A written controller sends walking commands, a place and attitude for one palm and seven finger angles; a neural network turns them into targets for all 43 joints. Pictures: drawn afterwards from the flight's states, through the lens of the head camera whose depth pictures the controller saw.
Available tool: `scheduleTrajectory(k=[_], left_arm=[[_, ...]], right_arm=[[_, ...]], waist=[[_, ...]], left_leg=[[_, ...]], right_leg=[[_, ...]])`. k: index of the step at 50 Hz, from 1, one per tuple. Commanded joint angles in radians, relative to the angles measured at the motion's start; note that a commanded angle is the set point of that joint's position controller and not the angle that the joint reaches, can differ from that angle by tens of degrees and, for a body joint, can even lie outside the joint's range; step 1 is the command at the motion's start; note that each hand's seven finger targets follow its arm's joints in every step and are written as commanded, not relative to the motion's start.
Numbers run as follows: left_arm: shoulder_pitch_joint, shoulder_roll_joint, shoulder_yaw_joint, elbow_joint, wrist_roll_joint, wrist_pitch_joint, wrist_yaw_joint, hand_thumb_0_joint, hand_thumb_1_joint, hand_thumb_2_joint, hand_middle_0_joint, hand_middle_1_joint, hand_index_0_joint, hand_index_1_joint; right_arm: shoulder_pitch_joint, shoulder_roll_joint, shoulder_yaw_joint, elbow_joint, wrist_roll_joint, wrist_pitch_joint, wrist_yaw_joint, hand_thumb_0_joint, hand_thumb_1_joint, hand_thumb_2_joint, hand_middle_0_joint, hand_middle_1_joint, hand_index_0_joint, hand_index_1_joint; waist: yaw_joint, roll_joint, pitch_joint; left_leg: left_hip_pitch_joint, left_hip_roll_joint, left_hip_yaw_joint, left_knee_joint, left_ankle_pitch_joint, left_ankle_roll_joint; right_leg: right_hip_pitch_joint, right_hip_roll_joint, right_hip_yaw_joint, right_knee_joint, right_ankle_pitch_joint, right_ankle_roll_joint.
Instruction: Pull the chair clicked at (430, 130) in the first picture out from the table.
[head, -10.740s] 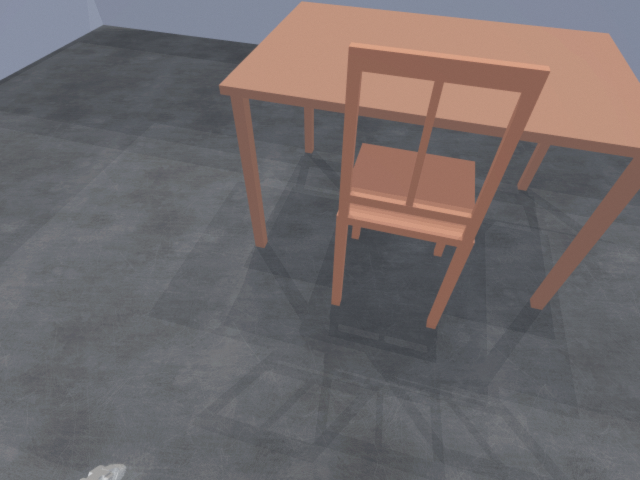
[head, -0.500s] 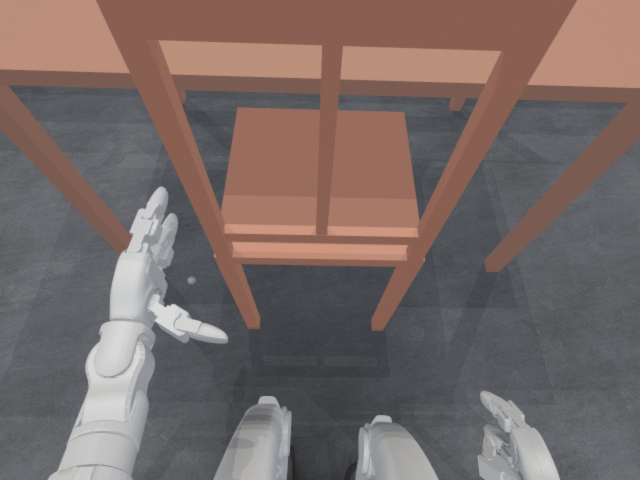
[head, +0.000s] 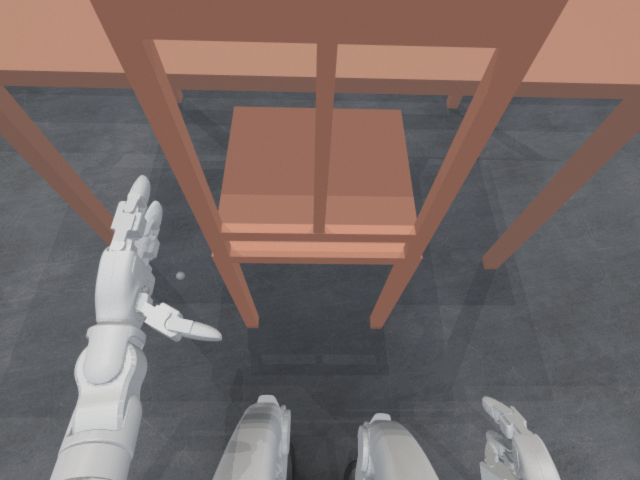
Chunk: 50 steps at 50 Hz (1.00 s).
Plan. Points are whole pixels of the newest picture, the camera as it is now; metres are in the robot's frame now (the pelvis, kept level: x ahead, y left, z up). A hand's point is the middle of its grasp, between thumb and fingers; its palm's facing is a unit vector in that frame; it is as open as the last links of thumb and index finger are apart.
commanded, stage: aim the fingers beside a spindle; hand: left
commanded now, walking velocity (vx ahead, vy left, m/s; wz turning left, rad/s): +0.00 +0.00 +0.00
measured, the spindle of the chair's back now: (321, 161) +0.49 +0.02 +0.07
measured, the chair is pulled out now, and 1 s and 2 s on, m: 0.00 0.00 0.00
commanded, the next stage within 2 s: push the fingers through the gap in 1.78 s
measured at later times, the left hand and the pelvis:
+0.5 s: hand (183, 279) +0.35 +0.19 +0.01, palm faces +0.03 -1.00 -0.05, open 16.9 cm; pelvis +0.00 +0.01 +0.00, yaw +0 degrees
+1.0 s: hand (183, 278) +0.34 +0.18 +0.03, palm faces +0.06 -1.00 -0.07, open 16.9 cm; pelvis +0.00 +0.00 +0.00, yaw +0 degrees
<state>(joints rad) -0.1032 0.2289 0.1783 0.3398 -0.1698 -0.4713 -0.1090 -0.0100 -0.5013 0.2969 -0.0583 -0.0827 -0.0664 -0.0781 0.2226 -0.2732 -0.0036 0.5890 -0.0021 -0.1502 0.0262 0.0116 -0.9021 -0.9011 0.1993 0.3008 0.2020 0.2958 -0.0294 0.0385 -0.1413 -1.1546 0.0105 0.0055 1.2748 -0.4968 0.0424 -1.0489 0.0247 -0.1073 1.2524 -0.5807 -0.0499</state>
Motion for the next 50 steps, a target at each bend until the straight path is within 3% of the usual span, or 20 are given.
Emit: scheduleTrajectory(k=[1,3,5,7,9,13,19,22,24,25,26,27,28,33,34,39,43,46,48,50], left_arm=[[-0.138,0.11,0.035,-0.06,-0.009,-0.02,-0.002,0.0,-0.5,0.3,-0.06,-0.08,-0.06,-0.08],[-0.133,0.114,0.022,-0.019,-0.028,0.007,-0.029,0.0,-0.5,0.3,-0.06,-0.08,-0.06,-0.08],[-0.142,0.088,0.002,-0.054,-0.027,0.011,-0.056,0.0,-0.5,0.3,-0.06,-0.08,-0.06,-0.08],[-0.211,0.145,0.041,-0.145,-0.038,-0.011,-0.056,0.0,-0.5,0.3,-0.06,-0.08,-0.06,-0.08],[-0.254,0.168,0.043,-0.279,-0.034,-0.053,-0.038,0.0,-0.5,0.3,-0.06,-0.08,-0.06,-0.08],[-0.252,0.204,0.09,-0.274,-0.018,-0.097,0.025,0.0,-0.5,0.3,-0.06,-0.08,-0.06,-0.08],[-0.199,0.099,0.021,0.018,-0.004,-0.005,-0.026,0.0,-0.5,0.3,-0.06,-0.08,-0.06,-0.08],[-0.243,0.091,-0.014,-0.066,-0.02,0.008,-0.061,0.0,-0.5,0.3,-0.06,-0.08,-0.06,-0.08],[-0.255,0.142,0.021,-0.216,-0.029,-0.015,-0.048,0.0,-0.5,0.3,-0.06,-0.08,-0.06,-0.08],[-0.257,0.123,-0.006,-0.261,-0.026,-0.027,-0.037,0.0,-0.5,0.3,-0.06,-0.08,-0.06,-0.08],[-0.246,0.17,0.047,-0.296,-0.027,-0.044,-0.012,0.0,-0.5,0.3,-0.06,-0.08,-0.06,-0.08],[-0.237,0.153,0.031,-0.314,-0.021,-0.056,0.007,0.0,-0.5,0.3,-0.06,-0.08,-0.06,-0.08],[-0.236,0.199,0.076,-0.306,-0.018,-0.063,0.033,0.0,-0.5,0.3,-0.06,-0.08,-0.06,-0.08],[-0.197,0.153,0.071,-0.059,0.02,-0.039,0.055,0.0,-0.5,0.3,-0.06,-0.08,-0.06,-0.08],[-0.184,0.109,0.04,-0.023,0.024,-0.027,0.039,0.0,-0.5,0.3,-0.06,-0.08,-0.06,-0.08],[-0.159,0.089,-0.015,-0.136,-0.016,-0.011,-0.042,0.0,-0.5,0.3,-0.06,-0.08,-0.06,-0.08],[-0.229,0.167,0.034,-0.303,-0.026,-0.067,-0.007,0.0,-0.5,0.3,-0.06,-0.08,-0.06,-0.08],[-0.255,0.131,0.023,-0.231,-0.001,-0.086,0.039,0.0,-0.5,0.3,-0.06,-0.08,-0.06,-0.08],[-0.244,0.177,0.08,-0.132,0.012,-0.076,0.053,0.0,-0.5,0.3,-0.06,-0.08,-0.06,-0.08],[-0.237,0.136,0.055,-0.043,0.021,-0.057,0.037,0.0,-0.5,0.3,-0.06,-0.08,-0.06,-0.08]], right_arm=[[0.017,-0.145,-0.05,-0.106,0.013,-0.024,-0.004,0.0,-0.9,-0.9,0.2,0.3,0.2,0.3],[0.022,-0.156,-0.048,-0.126,0.027,-0.022,-0.003,0.0,-0.9,-0.9,0.2,0.3,0.2,0.3],[0.012,-0.152,-0.052,-0.131,0.027,-0.016,-0.008,0.0,-0.9,-0.9,0.2,0.3,0.2,0.3],[0.021,-0.153,-0.057,-0.134,0.021,-0.02,-0.015,0.0,-0.9,-0.9,0.2,0.3,0.2,0.3],[0.027,-0.147,-0.056,-0.14,0.012,-0.031,-0.015,0.0,-0.9,-0.9,0.2,0.3,0.2,0.3],[0.03,-0.146,-0.049,-0.114,0.001,-0.041,-0.011,0.0,-0.9,-0.9,0.2,0.3,0.2,0.3],[0.011,-0.154,-0.044,-0.102,0.018,-0.016,-0.01,0.0,-0.9,-0.9,0.2,0.3,0.2,0.3],[0.015,-0.157,-0.051,-0.125,0.023,-0.014,-0.014,0.0,-0.9,-0.9,0.2,0.3,0.2,0.3],[0.026,-0.158,-0.057,-0.141,0.017,-0.022,-0.013,0.0,-0.9,-0.9,0.2,0.3,0.2,0.3],[0.028,-0.151,-0.055,-0.144,0.014,-0.025,-0.011,0.0,-0.9,-0.9,0.2,0.3,0.2,0.3],[0.038,-0.152,-0.057,-0.137,0.009,-0.027,-0.01,0.0,-0.9,-0.9,0.2,0.3,0.2,0.3],[0.034,-0.146,-0.056,-0.137,0.004,-0.029,-0.006,0.0,-0.9,-0.9,0.2,0.3,0.2,0.3],[0.042,-0.152,-0.056,-0.129,0.004,-0.031,-0.006,0.0,-0.9,-0.9,0.2,0.3,0.2,0.3],[0.026,-0.15,-0.047,-0.1,0.006,-0.007,0.003,0.0,-0.9,-0.9,0.2,0.3,0.2,0.3],[0.016,-0.146,-0.046,-0.102,0.007,-0.003,0.004,0.0,-0.9,-0.9,0.2,0.3,0.2,0.3],[0.018,-0.151,-0.054,-0.146,0.019,0.001,0.0,0.0,-0.9,-0.9,0.2,0.3,0.2,0.3],[0.029,-0.149,-0.054,-0.134,0.009,-0.016,-0.009,0.0,-0.9,-0.9,0.2,0.3,0.2,0.3],[0.024,-0.139,-0.048,-0.103,-0.001,-0.021,-0.007,0.0,-0.9,-0.9,0.2,0.3,0.2,0.3],[0.024,-0.147,-0.047,-0.092,0.0,-0.016,-0.008,0.0,-0.9,-0.9,0.2,0.3,0.2,0.3],[0.008,-0.145,-0.044,-0.093,0.003,-0.006,-0.007,0.0,-0.9,-0.9,0.2,0.3,0.2,0.3]], waist=[[-0.022,-0.03,-0.323],[-0.005,-0.041,-0.296],[-0.016,-0.036,-0.331],[-0.012,-0.018,-0.391],[-0.004,0.076,-0.462],[-0.011,0.051,-0.429],[-0.034,-0.043,-0.296],[-0.023,0.013,-0.371],[-0.002,0.081,-0.483],[-0.006,0.101,-0.492],[0.007,0.094,-0.511],[-0.001,0.087,-0.502],[0.001,0.054,-0.486],[-0.016,-0.022,-0.315],[-0.024,-0.028,-0.304],[-0.006,0.034,-0.407],[-0.009,0.068,-0.455],[-0.034,0.025,-0.37],[-0.023,0.001,-0.331],[-0.027,-0.012,-0.303]], left_leg=[[0.302,-0.01,-0.082,-0.146,0.178,-0.009],[0.274,-0.014,-0.083,-0.159,0.168,-0.01],[0.282,-0.013,-0.074,-0.148,0.161,-0.004],[0.308,-0.012,-0.075,-0.136,0.195,-0.003],[0.419,-0.009,-0.095,-0.142,0.271,-0.013],[0.427,-0.004,-0.114,-0.141,0.295,-0.017],[0.261,-0.011,-0.085,-0.143,0.123,-0.007],[0.337,-0.008,-0.092,-0.147,0.169,-0.01],[0.459,-0.003,-0.114,-0.153,0.276,-0.021],[0.5,-0.002,-0.122,-0.157,0.315,-0.027],[0.529,0.003,-0.133,-0.159,0.364,-0.036],[0.529,0.002,-0.132,-0.156,0.372,-0.035],[0.509,0.003,-0.137,-0.152,0.389,-0.037],[0.319,-0.006,-0.107,-0.153,0.207,-0.019],[0.306,-0.009,-0.096,-0.15,0.181,-0.014],[0.39,-0.008,-0.093,-0.157,0.257,-0.016],[0.471,-0.001,-0.119,-0.151,0.326,-0.023],[0.416,-0.002,-0.123,-0.146,0.26,-0.019],[0.337,-0.008,-0.11,-0.139,0.198,-0.015],[0.295,-0.011,-0.097,-0.141,0.14,-0.012]], right_leg=[[0.089,0.003,0.091,-0.197,0.211,0.013],[0.102,0.0,0.094,-0.209,0.196,0.005],[0.114,-0.004,0.102,-0.212,0.198,0.012],[0.136,-0.004,0.112,-0.208,0.23,0.012],[0.121,0.0,0.099,-0.189,0.268,0.008],[0.084,0.011,0.08,-0.173,0.265,0.007],[0.061,0.002,0.09,-0.198,0.154,0.01],[0.07,-0.002,0.088,-0.198,0.187,0.007],[0.083,-0.002,0.08,-0.184,0.25,0.004],[0.084,0.0,0.075,-0.183,0.269,0.004],[0.088,0.003,0.069,-0.174,0.292,0.003],[0.085,0.006,0.069,-0.175,0.3,0.006],[0.089,0.008,0.065,-0.168,0.311,0.005],[0.06,0.008,0.069,-0.174,0.212,0.006],[0.059,0.007,0.073,-0.179,0.2,0.008],[0.116,0.001,0.083,-0.194,0.263,0.003],[0.096,0.009,0.078,-0.183,0.286,0.005],[0.051,0.01,0.072,-0.182,0.239,0.01],[0.054,0.012,0.08,-0.18,0.199,0.007],[0.046,0.006,0.084,-0.186,0.162,0.007]])
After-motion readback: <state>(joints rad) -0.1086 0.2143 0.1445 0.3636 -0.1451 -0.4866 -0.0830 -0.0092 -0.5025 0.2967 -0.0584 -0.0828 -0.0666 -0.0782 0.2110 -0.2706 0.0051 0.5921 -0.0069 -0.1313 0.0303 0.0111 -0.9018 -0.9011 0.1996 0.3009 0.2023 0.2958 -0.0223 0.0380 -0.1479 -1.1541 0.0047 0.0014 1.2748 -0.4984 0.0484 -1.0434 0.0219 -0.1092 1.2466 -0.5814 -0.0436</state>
